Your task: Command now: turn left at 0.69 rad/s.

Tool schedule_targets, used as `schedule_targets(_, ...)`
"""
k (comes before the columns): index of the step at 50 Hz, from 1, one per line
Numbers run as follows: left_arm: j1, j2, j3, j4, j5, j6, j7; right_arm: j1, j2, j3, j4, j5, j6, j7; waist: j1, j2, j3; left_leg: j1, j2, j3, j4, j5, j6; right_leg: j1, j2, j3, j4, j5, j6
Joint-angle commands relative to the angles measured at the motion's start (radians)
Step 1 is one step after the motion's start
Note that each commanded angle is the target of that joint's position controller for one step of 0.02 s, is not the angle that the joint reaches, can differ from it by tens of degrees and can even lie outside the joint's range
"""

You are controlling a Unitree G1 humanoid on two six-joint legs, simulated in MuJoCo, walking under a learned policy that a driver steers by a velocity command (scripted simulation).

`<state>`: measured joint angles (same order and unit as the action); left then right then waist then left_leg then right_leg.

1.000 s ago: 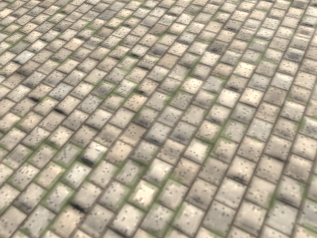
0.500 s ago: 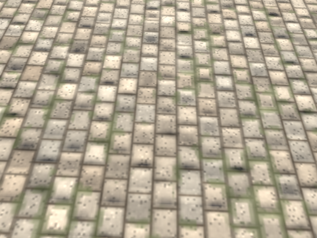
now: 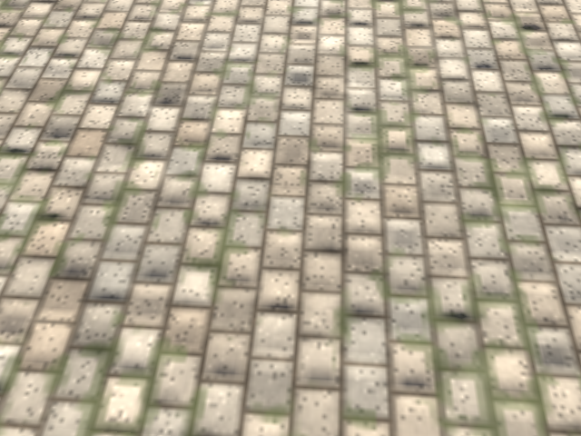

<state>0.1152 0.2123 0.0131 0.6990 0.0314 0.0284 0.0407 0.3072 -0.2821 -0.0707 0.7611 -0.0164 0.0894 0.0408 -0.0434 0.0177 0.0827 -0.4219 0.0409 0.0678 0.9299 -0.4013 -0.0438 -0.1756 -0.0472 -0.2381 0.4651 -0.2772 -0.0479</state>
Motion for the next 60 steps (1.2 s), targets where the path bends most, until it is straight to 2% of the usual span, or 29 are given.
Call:
schedule_targets(1, 0.028, 0.164, 0.054, -0.038, 0.004, -0.02, -0.007, -0.066, -0.049, -0.01, -0.119, 0.002, -0.014, 0.012, 0.056, -0.158, -0.091, 0.001, 0.013, 0.023, -0.1, -0.025, 0.029, 0.064, -0.303, 0.13, -0.105, 0.367, -0.146)
schedule_targets(4, 0.027, 0.192, 0.068, -0.037, -0.006, -0.022, -0.026, -0.067, -0.059, -0.018, -0.146, 0.01, -0.015, 0.014, 0.045, -0.156, -0.115, 0.075, 0.0, 0.05, -0.207, -0.026, 0.064, 0.053, -0.332, 0.104, -0.031, 0.375, -0.106)
schedule_targets(6, 0.044, 0.2, 0.077, -0.024, -0.022, -0.014, -0.038, 0.003, -0.073, -0.026, -0.134, -0.002, -0.031, 0.006, -0.011, -0.055, -0.141, 0.235, -0.02, 0.01, -0.421, 0.145, 0.099, -0.04, -0.284, 0.032, 0.152, 0.233, -0.014)
schedule_targets(7, 0.056, 0.159, 0.069, -0.046, -0.016, -0.009, -0.049, 0.12, -0.189, -0.058, -0.1, -0.018, -0.043, -0.013, -0.047, 0.188, -0.167, 0.379, 0.12, -0.279, -0.604, 0.048, 0.172, -0.236, -0.17, -0.04, 0.434, -0.161, 0.052)
schedule_targets(8, -0.06, 0.115, 0.049, -0.155, 0.015, -0.001, -0.056, 0.197, -0.34, -0.098, -0.094, 0.005, -0.051, -0.014, -0.072, 0.365, -0.154, 0.449, 0.306, -0.766, -0.707, -0.161, 0.36, -0.569, 0.046, 0.101, 0.628, -0.478, 0.099)
schedule_targets(9, -0.12, 0.166, 0.055, -0.152, 0.039, -0.003, -0.056, 0.185, -0.278, -0.088, -0.104, 0.005, -0.047, -0.012, -0.107, 0.166, -0.109, 0.458, 0.32, -0.773, -0.777, -0.495, 0.388, -0.672, 0.007, 0.257, 0.704, -0.397, 0.086)
schedule_targets(11, -0.099, 0.202, 0.069, -0.127, 0.005, -0.031, -0.068, 0.038, -0.2, -0.053, -0.129, 0.009, -0.036, -0.025, -0.02, 0.103, 0.0, 0.328, 0.23, -0.632, -0.799, -0.481, 0.319, -0.651, -0.026, 0.273, 0.644, -0.145, 0.078)
schedule_targets(13, -0.016, 0.194, 0.067, -0.074, 0.03, -0.041, -0.075, -0.015, -0.18, -0.043, -0.144, 0.006, -0.061, -0.03, 0.017, 0.096, -0.037, 0.301, 0.132, -0.51, -0.789, -0.292, 0.278, -0.548, -0.022, 0.26, 0.596, -0.004, 0.095)
schedule_targets(15, -0.006, 0.174, 0.061, -0.063, 0.029, -0.037, -0.077, 0.018, -0.183, -0.042, -0.128, 0.008, -0.089, -0.021, 0.018, 0.052, -0.063, 0.31, 0.094, -0.476, -0.774, -0.209, 0.279, -0.533, -0.008, 0.256, 0.566, 0.05, 0.107)
schedule_targets(22, -0.148, 0.168, 0.046, -0.107, 0.003, -0.041, -0.072, 0.091, -0.208, -0.05, -0.115, 0.006, -0.121, -0.021, -0.037, 0.103, -0.023, 0.271, 0.063, -0.53, -0.738, -0.113, 0.304, -0.532, 0.022, 0.268, 0.294, 0.116, 0.165)
schedule_targets(26, -0.179, 0.171, 0.038, -0.125, -0.006, -0.06, -0.075, 0.078, -0.205, -0.044, -0.115, 0.009, -0.141, -0.023, -0.05, 0.13, -0.03, 0.262, 0.091, -0.541, -0.722, -0.069, 0.293, -0.407, 0.012, 0.252, 0.15, 0.135, 0.124)
schedule_targets(29, -0.095, 0.199, 0.047, -0.114, -0.006, -0.075, -0.072, 0.061, -0.199, -0.033, -0.096, 0.004, -0.16, -0.02, -0.009, 0.137, -0.015, 0.248, 0.133, -0.519, -0.743, 0.047, 0.265, -0.219, 0.006, 0.209, 0.067, 0.101, 0.045)
schedule_targets(30, -0.005, 0.219, 0.059, -0.092, -0.002, -0.079, -0.064, 0.05, -0.201, -0.029, -0.085, 0.0, -0.164, -0.02, 0.047, 0.117, -0.039, 0.256, 0.117, -0.468, -0.644, 0.292, 0.25, -0.113, 0.038, 0.184, 0.034, 0.058, 0.019)
schedule_targets(31, 0.187, 0.255, 0.079, -0.031, 0.004, -0.087, -0.048, 0.044, -0.18, -0.021, -0.074, -0.008, -0.165, -0.02, 0.136, 0.038, -0.134, 0.218, 0.05, -0.364, -0.37, 0.558, 0.228, 0.099, 0.061, 0.188, 0.038, -0.007, -0.009)
schedule_targets(32, 0.404, 0.342, 0.101, 0.006, 0.019, -0.093, -0.033, 0.028, -0.14, -0.006, -0.102, 0.004, -0.172, -0.023, 0.224, -0.146, -0.278, 0.035, -0.039, -0.247, 0.023, 0.54, 0.182, 0.345, -0.104, 0.476, -0.033, -0.335, -0.078)
schedule_targets(33, 0.437, 0.408, 0.115, 0.031, 0.025, -0.095, -0.046, 0.039, -0.067, 0.014, -0.145, 0.014, -0.184, -0.022, 0.176, -0.425, -0.26, -0.3, -0.188, -0.171, 0.26, -0.028, 0.128, 0.465, -0.268, 1.025, -0.267, -0.615, -0.156)
schedule_targets(34, 0.32, 0.297, 0.091, 0.021, 0.0, -0.093, -0.068, -0.026, -0.101, 0.021, -0.139, -0.021, -0.183, -0.027, 0.123, -0.231, -0.134, -0.428, -0.116, -0.206, 0.352, 0.033, 0.146, 0.385, -0.276, 1.112, -0.276, -0.572, -0.177)
schedule_targets(35, 0.272, 0.255, 0.085, 0.007, -0.009, -0.095, -0.077, -0.073, -0.129, 0.019, -0.137, -0.034, -0.186, -0.02, 0.104, -0.102, -0.108, -0.426, -0.057, -0.188, 0.358, 0.122, 0.142, 0.322, -0.245, 0.966, -0.234, -0.475, -0.183)
schedule_targets(36, 0.286, 0.238, 0.082, 0.014, -0.008, -0.099, -0.079, -0.106, -0.141, 0.02, -0.139, -0.045, -0.193, -0.013, 0.104, -0.046, -0.109, -0.393, -0.024, -0.179, 0.319, 0.153, 0.134, 0.263, -0.203, 0.862, -0.238, -0.386, -0.185)
schedule_targets(40, 0.341, 0.189, 0.065, 0.075, -0.03, -0.121, -0.059, -0.185, -0.092, 0.051, -0.181, -0.069, -0.172, 0.006, 0.066, -0.104, -0.015, -0.362, 0.019, -0.136, 0.144, 0.165, 0.054, 0.102, -0.089, 0.713, -0.314, -0.145, -0.209)
schedule_targets(45, 0.352, 0.226, 0.087, 0.091, -0.032, -0.121, -0.048, -0.415, -0.049, 0.091, -0.26, -0.033, -0.175, 0.025, 0.109, -0.102, 0.026, -0.178, -0.032, -0.049, -0.238, 0.32, 0.005, -0.057, -0.024, 0.608, -0.361, 0.175, -0.195)
schedule_targets(49, 0.365, 0.255, 0.096, 0.113, -0.046, -0.123, -0.048, -0.376, -0.089, 0.075, -0.249, -0.019, -0.179, 0.0, 0.082, -0.099, -0.06, 0.095, -0.077, -0.052, -0.378, 0.379, 0.037, -0.011, -0.054, 0.601, -0.236, 0.583, -0.135)
schedule_targets(51, 0.34, 0.303, 0.107, 0.115, -0.042, -0.125, -0.053, -0.123, -0.155, 0.039, -0.173, -0.019, -0.183, -0.032, -0.047, -0.06, -0.225, 0.425, -0.094, -0.052, -0.397, 0.273, 0.068, -0.037, -0.004, 0.551, 0.111, 0.797, -0.088)
schedule_targets(52, 0.308, 0.282, 0.104, 0.102, -0.04, -0.134, -0.059, 0.062, -0.206, 0.013, -0.135, -0.029, -0.186, -0.057, -0.136, -0.043, -0.317, 0.667, 0.016, -0.14, -0.371, 0.149, 0.09, -0.195, 0.046, 0.533, 0.365, 0.632, -0.074)
schedule_targets(53, 0.33, 0.12, 0.067, 0.069, -0.051, -0.144, -0.053, 0.221, -0.279, -0.014, -0.117, -0.067, -0.187, -0.076, -0.147, 0.165, -0.457, 0.9, 0.329, -0.513, -0.448, -0.284, 0.141, -0.415, 0.128, 0.444, 0.713, -0.02, -0.072)
schedule_targets(54, 0.365, 0.121, 0.051, 0.021, -0.072, -0.128, -0.051, 0.149, -0.301, -0.021, -0.122, -0.057, -0.175, -0.069, -0.073, 0.325, -0.518, 0.858, 0.458, -0.955, -0.657, -0.509, 0.204, -0.553, 0.129, 0.368, 0.902, -0.179, -0.073)
schedule_targets(55, 0.285, 0.172, 0.059, 0.041, -0.044, -0.108, -0.048, 0.034, -0.203, -0.01, -0.134, -0.047, -0.169, -0.066, -0.056, 0.18, -0.323, 0.707, 0.393, -0.837, -0.673, -0.511, 0.203, -0.628, 0.051, 0.344, 0.933, -0.069, -0.078)
schedule_targets(57, 0.193, 0.163, 0.06, 0.041, -0.014, -0.085, -0.072, -0.009, -0.103, 0.013, -0.109, -0.045, -0.174, -0.057, -0.03, 0.033, -0.141, 0.481, 0.316, -0.529, -0.678, -0.141, 0.184, -0.602, -0.013, 0.323, 0.867, -0.001, -0.065)
schedule_targets(60, 0.117, 0.106, 0.046, -0.006, 0.003, -0.042, -0.102, 0.031, -0.062, 0.022, -0.036, -0.016, -0.203, -0.047, 0.02, 0.081, -0.035, 0.354, 0.269, -0.291, -0.737, 0.095, 0.154, -0.621, -0.072, 0.317, 0.825, 0.001, -0.046)
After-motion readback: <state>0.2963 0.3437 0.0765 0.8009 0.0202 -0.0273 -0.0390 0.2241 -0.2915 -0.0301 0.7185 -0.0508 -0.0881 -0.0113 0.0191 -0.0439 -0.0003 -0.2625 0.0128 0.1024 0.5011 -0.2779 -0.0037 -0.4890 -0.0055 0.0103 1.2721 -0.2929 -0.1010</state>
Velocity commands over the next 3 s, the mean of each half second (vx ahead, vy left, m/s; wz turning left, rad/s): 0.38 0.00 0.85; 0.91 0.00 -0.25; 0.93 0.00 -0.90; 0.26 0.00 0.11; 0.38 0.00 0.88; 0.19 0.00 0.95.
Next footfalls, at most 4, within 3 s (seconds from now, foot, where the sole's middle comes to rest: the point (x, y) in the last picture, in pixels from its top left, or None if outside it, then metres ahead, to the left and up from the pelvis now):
0.14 left None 0.03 0.11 -0.78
0.62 right None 0.35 0.02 -0.78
1.04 left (148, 367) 0.63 0.36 -0.78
1.48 right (232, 219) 1.07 0.17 -0.78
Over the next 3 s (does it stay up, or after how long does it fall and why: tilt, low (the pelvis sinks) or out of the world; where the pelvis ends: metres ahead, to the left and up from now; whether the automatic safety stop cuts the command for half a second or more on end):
stays up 1.35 0.32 -0.01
